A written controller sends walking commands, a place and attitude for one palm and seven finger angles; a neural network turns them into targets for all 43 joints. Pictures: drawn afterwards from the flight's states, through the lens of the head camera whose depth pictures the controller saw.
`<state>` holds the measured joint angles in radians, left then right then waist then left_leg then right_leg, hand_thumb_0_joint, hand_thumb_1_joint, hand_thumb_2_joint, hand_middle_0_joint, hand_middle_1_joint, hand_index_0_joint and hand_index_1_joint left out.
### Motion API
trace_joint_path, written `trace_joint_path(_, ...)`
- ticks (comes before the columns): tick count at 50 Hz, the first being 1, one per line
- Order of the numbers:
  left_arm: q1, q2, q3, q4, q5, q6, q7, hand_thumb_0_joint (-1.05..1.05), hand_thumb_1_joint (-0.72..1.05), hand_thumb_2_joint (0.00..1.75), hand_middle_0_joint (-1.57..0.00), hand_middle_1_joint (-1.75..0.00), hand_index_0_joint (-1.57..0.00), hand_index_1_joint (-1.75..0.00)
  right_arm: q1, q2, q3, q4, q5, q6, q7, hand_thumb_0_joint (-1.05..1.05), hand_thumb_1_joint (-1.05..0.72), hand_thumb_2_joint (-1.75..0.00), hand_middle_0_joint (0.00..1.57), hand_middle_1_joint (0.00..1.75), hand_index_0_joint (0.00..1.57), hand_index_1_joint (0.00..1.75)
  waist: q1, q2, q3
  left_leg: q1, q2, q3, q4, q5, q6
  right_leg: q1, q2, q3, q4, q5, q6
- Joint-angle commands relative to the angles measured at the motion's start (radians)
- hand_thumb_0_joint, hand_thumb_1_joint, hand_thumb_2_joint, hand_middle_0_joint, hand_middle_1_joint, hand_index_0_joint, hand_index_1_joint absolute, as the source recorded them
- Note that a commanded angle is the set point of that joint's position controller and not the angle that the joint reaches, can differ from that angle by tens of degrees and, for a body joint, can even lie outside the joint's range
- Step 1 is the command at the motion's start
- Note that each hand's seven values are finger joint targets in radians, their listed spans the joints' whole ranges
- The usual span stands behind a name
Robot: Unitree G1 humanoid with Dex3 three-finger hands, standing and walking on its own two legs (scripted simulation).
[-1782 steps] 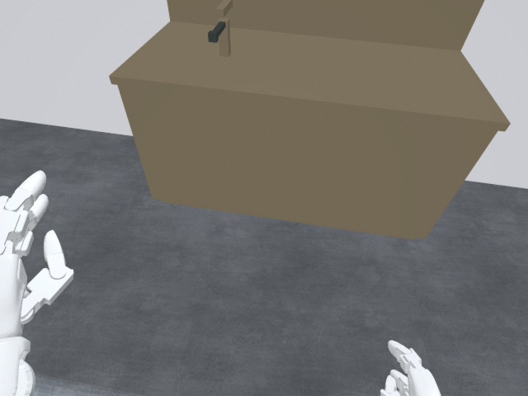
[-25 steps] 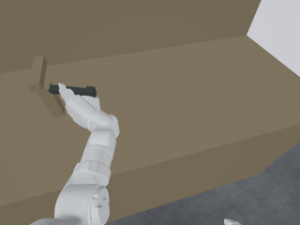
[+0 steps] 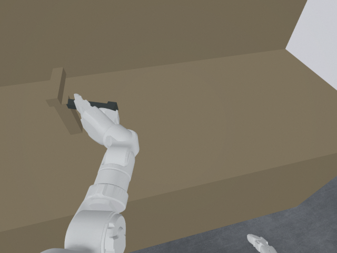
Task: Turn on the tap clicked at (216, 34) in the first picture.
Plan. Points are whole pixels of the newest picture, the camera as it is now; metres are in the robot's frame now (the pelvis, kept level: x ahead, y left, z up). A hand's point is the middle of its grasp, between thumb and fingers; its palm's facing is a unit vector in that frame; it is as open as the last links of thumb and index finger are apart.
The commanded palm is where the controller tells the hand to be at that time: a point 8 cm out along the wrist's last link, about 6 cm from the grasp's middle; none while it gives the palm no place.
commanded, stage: lift the hand up off the lever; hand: left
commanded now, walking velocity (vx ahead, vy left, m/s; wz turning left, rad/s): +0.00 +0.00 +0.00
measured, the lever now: (111, 108) +0.46 +0.18 +0.09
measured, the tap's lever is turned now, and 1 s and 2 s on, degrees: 67 67 67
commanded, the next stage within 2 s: draw the hand back beside the body in 1.68 s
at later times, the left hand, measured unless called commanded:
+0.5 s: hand (111, 111) +0.41 +0.16 +0.13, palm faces +0.76 -0.64 -0.10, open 7.8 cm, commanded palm +0.35 +0.18 +0.13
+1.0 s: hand (112, 106) +0.41 +0.15 +0.15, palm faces +0.74 -0.66 -0.09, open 7.8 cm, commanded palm +0.35 +0.17 +0.15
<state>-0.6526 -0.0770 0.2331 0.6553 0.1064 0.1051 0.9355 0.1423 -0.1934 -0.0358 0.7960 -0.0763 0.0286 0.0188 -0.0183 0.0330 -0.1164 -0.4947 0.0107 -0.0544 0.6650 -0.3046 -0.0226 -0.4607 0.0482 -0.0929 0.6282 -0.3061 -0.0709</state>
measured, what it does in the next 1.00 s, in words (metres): stands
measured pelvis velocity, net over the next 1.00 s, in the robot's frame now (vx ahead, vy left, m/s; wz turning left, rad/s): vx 0.00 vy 0.00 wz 0.00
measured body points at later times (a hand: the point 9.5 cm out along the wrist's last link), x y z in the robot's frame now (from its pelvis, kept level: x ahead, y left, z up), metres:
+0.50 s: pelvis +0.00 +0.00 +0.01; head +0.01 -0.01 +0.46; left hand +0.37 +0.19 +0.14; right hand +0.15 -0.23 -0.11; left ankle +0.02 +0.13 -0.72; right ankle +0.01 -0.07 -0.72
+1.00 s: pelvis +0.00 +0.00 +0.01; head +0.00 -0.01 +0.46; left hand +0.37 +0.18 +0.16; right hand +0.17 -0.22 -0.11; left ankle +0.02 +0.13 -0.72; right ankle +0.01 -0.07 -0.72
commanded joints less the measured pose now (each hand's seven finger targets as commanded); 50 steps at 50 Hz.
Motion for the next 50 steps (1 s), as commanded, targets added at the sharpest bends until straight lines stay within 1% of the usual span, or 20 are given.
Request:
trace_joint_path(1, -0.460, 0.088, -0.056, -0.245, 0.047, -0.048, 0.010, 0.00, 0.90, 0.90, -0.15, -0.15, -0.15, -0.15, -0.073, -0.109, -0.036, -0.125, 0.001, -0.041, -0.012, 0.00, -0.90, -0.90, 0.20, 0.30, 0.20, 0.30, -0.008, -0.073, -0.328, 0.142, -0.003, 0.044, -0.040, 0.265, 0.023, 0.168, -0.062, 0.046, -0.100, 0.260, 0.044)
trace_joint_path(3, -0.417, 0.112, -0.032, -0.238, 0.041, -0.033, 0.004, 0.00, 0.90, 0.90, -0.15, -0.15, -0.15, -0.15, -0.081, -0.115, -0.040, -0.123, 0.003, -0.034, -0.016, 0.00, -0.90, -0.90, 0.20, 0.30, 0.20, 0.30, 0.000, -0.077, -0.328, 0.142, -0.001, 0.042, -0.045, 0.275, 0.020, 0.181, -0.062, 0.045, -0.104, 0.267, 0.042)
trace_joint_path(4, -0.424, 0.076, -0.065, -0.233, 0.039, -0.025, 0.000, 0.00, 0.90, 0.90, -0.15, -0.15, -0.15, -0.15, -0.083, -0.111, -0.036, -0.127, 0.007, -0.032, -0.015, 0.00, -0.90, -0.90, 0.20, 0.30, 0.20, 0.30, -0.005, -0.077, -0.312, 0.145, 0.000, 0.042, -0.051, 0.278, 0.019, 0.176, -0.063, 0.043, -0.103, 0.267, 0.042)
trace_joint_path(9, -0.428, 0.064, -0.077, -0.277, 0.029, -0.008, -0.001, 0.00, 0.90, 0.90, -0.15, -0.15, -0.15, -0.15, -0.095, -0.112, -0.035, -0.131, 0.007, -0.034, -0.013, 0.00, -0.90, -0.90, 0.20, 0.30, 0.20, 0.30, 0.000, -0.084, -0.308, 0.163, 0.002, 0.042, -0.058, 0.295, 0.019, 0.185, -0.062, 0.041, -0.111, 0.282, 0.041)
trace_joint_path(13, -0.419, 0.111, -0.034, -0.290, 0.029, 0.003, 0.002, 0.00, 0.90, 0.90, -0.15, -0.15, -0.15, -0.15, -0.103, -0.113, -0.037, -0.125, 0.007, -0.034, -0.019, 0.00, -0.90, -0.90, 0.20, 0.30, 0.20, 0.30, 0.012, -0.080, -0.313, 0.165, 0.001, 0.043, -0.067, 0.285, 0.020, 0.206, -0.063, 0.046, -0.126, 0.271, 0.043)
trace_joint_path(15, -0.432, 0.073, -0.074, -0.306, 0.034, 0.008, -0.001, 0.00, 0.90, 0.90, -0.15, -0.15, -0.15, -0.15, -0.107, -0.107, -0.034, -0.129, 0.008, -0.035, -0.015, 0.00, -0.90, -0.90, 0.20, 0.30, 0.20, 0.30, 0.006, -0.072, -0.307, 0.175, 0.001, 0.047, -0.066, 0.287, 0.020, 0.199, -0.064, 0.045, -0.127, 0.269, 0.042)
trace_joint_path(18, -0.389, 0.103, -0.046, -0.333, 0.026, 0.016, -0.005, 0.00, 0.90, 0.90, -0.15, -0.15, -0.15, -0.15, -0.110, -0.112, -0.037, -0.133, 0.010, -0.034, -0.019, 0.00, -0.90, -0.90, 0.20, 0.30, 0.20, 0.30, 0.023, -0.071, -0.325, 0.188, 0.001, 0.044, -0.075, 0.315, 0.017, 0.234, -0.063, 0.043, -0.127, 0.304, 0.039)
trace_joint_path(20, -0.374, 0.058, -0.088, -0.357, 0.019, 0.024, -0.014, 0.00, 0.90, 0.90, -0.15, -0.15, -0.15, -0.15, -0.118, -0.106, -0.033, -0.141, 0.014, -0.034, -0.016, 0.00, -0.90, -0.90, 0.20, 0.30, 0.20, 0.30, 0.019, -0.076, -0.317, 0.199, 0.001, 0.052, -0.076, 0.332, 0.019, 0.242, -0.068, 0.045, -0.130, 0.338, 0.041)
trace_joint_path(22, -0.354, 0.070, -0.079, -0.351, 0.012, 0.038, -0.019, 0.00, 0.90, 0.90, -0.15, -0.15, -0.15, -0.15, -0.120, -0.110, -0.032, -0.139, 0.016, -0.032, -0.019, 0.00, -0.90, -0.90, 0.20, 0.30, 0.20, 0.30, 0.017, -0.108, -0.303, 0.197, 0.001, 0.053, -0.079, 0.328, 0.022, 0.251, -0.073, 0.047, -0.142, 0.351, 0.046)
trace_joint_path(23, -0.321, 0.107, -0.043, -0.339, 0.003, 0.045, -0.023, 0.00, 0.90, 0.90, -0.15, -0.15, -0.15, -0.15, -0.126, -0.114, -0.035, -0.137, 0.019, -0.029, -0.025, 0.00, -0.90, -0.90, 0.20, 0.30, 0.20, 0.30, 0.026, -0.117, -0.278, 0.187, 0.000, 0.047, -0.090, 0.314, 0.023, 0.260, -0.070, 0.047, -0.154, 0.329, 0.045)
trace_joint_path(27, -0.364, 0.076, -0.087, -0.389, 0.006, 0.051, -0.029, 0.00, 0.90, 0.90, -0.15, -0.15, -0.15, -0.15, -0.150, -0.103, -0.028, -0.138, 0.023, -0.037, -0.028, 0.00, -0.90, -0.90, 0.20, 0.30, 0.20, 0.30, 0.023, -0.088, -0.264, 0.206, -0.001, 0.054, -0.098, 0.290, 0.024, 0.248, -0.075, 0.055, -0.173, 0.288, 0.046)
trace_joint_path(28, -0.371, 0.101, -0.070, -0.389, 0.005, 0.052, -0.032, 0.00, 0.90, 0.90, -0.15, -0.15, -0.15, -0.15, -0.151, -0.107, -0.030, -0.130, 0.023, -0.037, -0.031, 0.00, -0.90, -0.90, 0.20, 0.30, 0.20, 0.30, 0.021, -0.082, -0.247, 0.209, 0.000, 0.046, -0.105, 0.279, 0.024, 0.241, -0.072, 0.053, -0.183, 0.258, 0.045)
trace_joint_path(31, -0.409, 0.061, -0.114, -0.396, 0.013, 0.046, -0.032, 0.00, 0.90, 0.90, -0.15, -0.15, -0.15, -0.15, -0.166, -0.098, -0.026, -0.126, 0.024, -0.051, -0.031, 0.00, -0.90, -0.90, 0.20, 0.30, 0.20, 0.30, 0.015, -0.055, -0.241, 0.222, 0.000, 0.047, -0.107, 0.242, 0.023, 0.212, -0.071, 0.055, -0.192, 0.191, 0.043)
trace_joint_path(36, -0.436, 0.070, -0.102, -0.340, 0.000, 0.054, -0.032, 0.00, 0.90, 0.90, -0.15, -0.15, -0.15, -0.15, -0.179, -0.098, -0.023, -0.115, 0.030, -0.061, -0.038, 0.00, -0.90, -0.90, 0.20, 0.30, 0.20, 0.30, 0.015, -0.084, -0.222, 0.205, -0.005, 0.042, -0.128, 0.155, 0.023, 0.198, -0.071, 0.058, -0.211, 0.095, 0.046)
trace_joint_path(39, -0.429, 0.083, -0.085, -0.348, 0.000, 0.061, -0.030, 0.00, 0.90, 0.90, -0.15, -0.15, -0.15, -0.15, -0.177, -0.097, -0.021, -0.119, 0.029, -0.059, -0.038, 0.00, -0.90, -0.90, 0.20, 0.30, 0.20, 0.30, 0.029, -0.070, -0.252, 0.216, -0.006, 0.041, -0.139, 0.188, 0.019, 0.225, -0.068, 0.053, -0.201, 0.128, 0.042)
trace_joint_path(40, -0.429, 0.059, -0.105, -0.348, 0.001, 0.064, -0.030, 0.00, 0.90, 0.90, -0.15, -0.15, -0.15, -0.15, -0.184, -0.096, -0.021, -0.122, 0.028, -0.058, -0.035, 0.00, -0.90, -0.90, 0.20, 0.30, 0.20, 0.30, 0.026, -0.062, -0.243, 0.219, -0.004, 0.043, -0.133, 0.196, 0.018, 0.218, -0.067, 0.052, -0.198, 0.135, 0.041)
trace_joint_path(43, -0.422, 0.079, -0.082, -0.325, -0.001, 0.080, -0.028, 0.00, 0.90, 0.90, -0.15, -0.15, -0.15, -0.15, -0.180, -0.103, -0.022, -0.115, 0.027, -0.052, -0.034, 0.00, -0.90, -0.90, 0.20, 0.30, 0.20, 0.30, 0.029, -0.074, -0.227, 0.217, 0.000, 0.036, -0.141, 0.209, 0.014, 0.221, -0.065, 0.047, -0.203, 0.145, 0.038)
trace_joint_path(46, -0.439, 0.039, -0.112, -0.355, -0.002, 0.085, -0.021, 0.00, 0.90, 0.90, -0.15, -0.15, -0.15, -0.15, -0.181, -0.097, -0.022, -0.123, 0.023, -0.058, -0.027, 0.00, -0.90, -0.90, 0.20, 0.30, 0.20, 0.30, 0.029, -0.081, -0.251, 0.243, 0.004, 0.042, -0.136, 0.245, 0.015, 0.224, -0.063, 0.043, -0.195, 0.178, 0.038)
trace_joint_path(48, -0.406, 0.081, -0.073, -0.366, -0.009, 0.089, -0.024, 0.00, 0.90, 0.90, -0.15, -0.15, -0.15, -0.15, -0.179, -0.105, -0.026, -0.125, 0.024, -0.052, -0.029, 0.00, -0.90, -0.90, 0.20, 0.30, 0.20, 0.30, 0.042, -0.106, -0.265, 0.244, 0.006, 0.036, -0.142, 0.286, 0.012, 0.255, -0.061, 0.040, -0.192, 0.218, 0.037)
trace_joint_path(50, -0.388, 0.069, -0.084, -0.409, -0.005, 0.091, -0.024, 0.00, 0.90, 0.90, -0.15, -0.15, -0.15, -0.15, -0.181, -0.098, -0.026, -0.136, 0.024, -0.048, -0.023, 0.00, -0.90, -0.90, 0.20, 0.30, 0.20, 0.30, 0.049, -0.086, -0.292, 0.264, 0.007, 0.049, -0.133, 0.339, 0.010, 0.279, -0.064, 0.040, -0.180, 0.281, 0.035)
